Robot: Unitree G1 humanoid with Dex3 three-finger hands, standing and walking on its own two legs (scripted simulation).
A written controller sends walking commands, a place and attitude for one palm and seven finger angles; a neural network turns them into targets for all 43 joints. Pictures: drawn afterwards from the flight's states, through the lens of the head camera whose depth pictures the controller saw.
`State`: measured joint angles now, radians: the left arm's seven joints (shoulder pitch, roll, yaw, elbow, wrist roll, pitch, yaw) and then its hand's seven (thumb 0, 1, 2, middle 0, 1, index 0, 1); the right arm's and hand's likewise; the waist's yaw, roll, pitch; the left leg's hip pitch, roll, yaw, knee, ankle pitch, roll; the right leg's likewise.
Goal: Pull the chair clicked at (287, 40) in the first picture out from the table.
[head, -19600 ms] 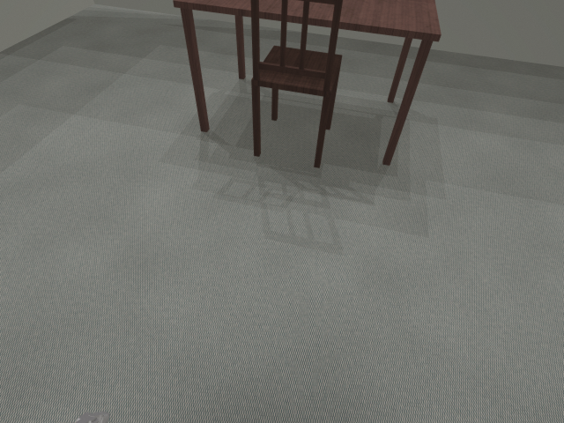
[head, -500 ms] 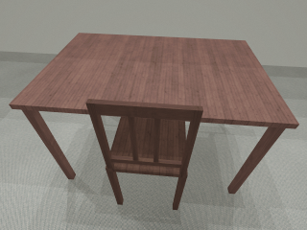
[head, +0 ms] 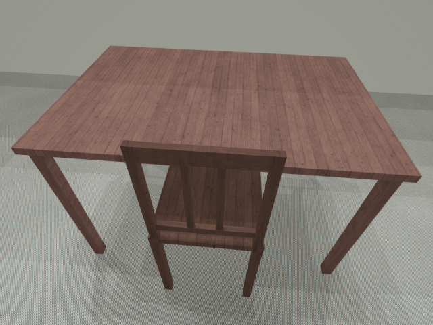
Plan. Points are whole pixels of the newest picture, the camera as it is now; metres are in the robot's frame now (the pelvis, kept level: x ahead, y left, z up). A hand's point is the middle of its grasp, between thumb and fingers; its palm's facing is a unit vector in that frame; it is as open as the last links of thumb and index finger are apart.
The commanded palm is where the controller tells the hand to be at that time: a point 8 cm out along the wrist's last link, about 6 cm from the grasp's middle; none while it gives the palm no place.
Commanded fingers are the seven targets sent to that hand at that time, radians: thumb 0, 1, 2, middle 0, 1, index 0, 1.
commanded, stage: look again from close up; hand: left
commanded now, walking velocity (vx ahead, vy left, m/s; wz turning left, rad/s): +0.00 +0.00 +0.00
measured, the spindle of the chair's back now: (188, 198) +0.46 +0.11 -0.09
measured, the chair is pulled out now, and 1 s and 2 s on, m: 0.00 0.00 0.00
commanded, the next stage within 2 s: raise the hand toward the chair's back in 0.10 s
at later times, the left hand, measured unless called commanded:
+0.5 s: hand (143, 289) +0.20 +0.16 -0.04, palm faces +0.10 -1.00 -0.02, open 8.2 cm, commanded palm +0.12 +0.21 -0.07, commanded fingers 0.00 0.53 0.74 -0.16 -0.24 -0.16 -0.24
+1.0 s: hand (137, 311) +0.17 +0.16 -0.07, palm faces -0.05 -1.00 -0.03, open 12.5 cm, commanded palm +0.13 +0.23 -0.06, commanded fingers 0.00 -0.06 0.49 -0.10 -0.15 -0.10 -0.15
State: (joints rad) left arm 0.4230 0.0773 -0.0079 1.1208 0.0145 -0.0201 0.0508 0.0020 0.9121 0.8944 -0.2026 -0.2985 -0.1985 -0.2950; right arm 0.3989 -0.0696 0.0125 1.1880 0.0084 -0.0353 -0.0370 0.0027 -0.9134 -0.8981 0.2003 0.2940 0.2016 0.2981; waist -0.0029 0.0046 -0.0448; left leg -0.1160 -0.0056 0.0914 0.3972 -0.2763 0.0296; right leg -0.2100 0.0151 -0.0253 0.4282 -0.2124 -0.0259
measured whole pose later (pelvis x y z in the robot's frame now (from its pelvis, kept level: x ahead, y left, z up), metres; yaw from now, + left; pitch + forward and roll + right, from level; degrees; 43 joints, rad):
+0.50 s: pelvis -0.03 +0.00 -0.04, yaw +3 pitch +10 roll +0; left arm 0.34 0.18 0.02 0.09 -0.18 -0.23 0.00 0.05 0.79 0.83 -0.18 -0.27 -0.17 -0.27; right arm 0.26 -0.35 -0.09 0.72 0.01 -0.33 -0.01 0.02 -0.92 -0.90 0.20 0.29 0.20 0.30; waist -0.09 -0.02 -0.09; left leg -0.60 -0.02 0.05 0.83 -0.42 0.03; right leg -0.66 -0.02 -0.07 0.83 -0.36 -0.03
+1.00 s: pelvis -0.03 -0.02 -0.11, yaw +5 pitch +19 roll -2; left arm 0.39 0.22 0.11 -0.08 -0.24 -0.32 -0.35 0.01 0.17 0.58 -0.13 -0.18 -0.13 -0.18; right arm 0.15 -0.17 0.02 0.55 0.04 -0.17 0.01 0.01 -0.91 -0.90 0.21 0.30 0.21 0.30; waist 0.02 0.03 -0.13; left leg -0.97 0.01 -0.02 1.25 -0.60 0.01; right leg -1.00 -0.02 -0.14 1.19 -0.52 -0.06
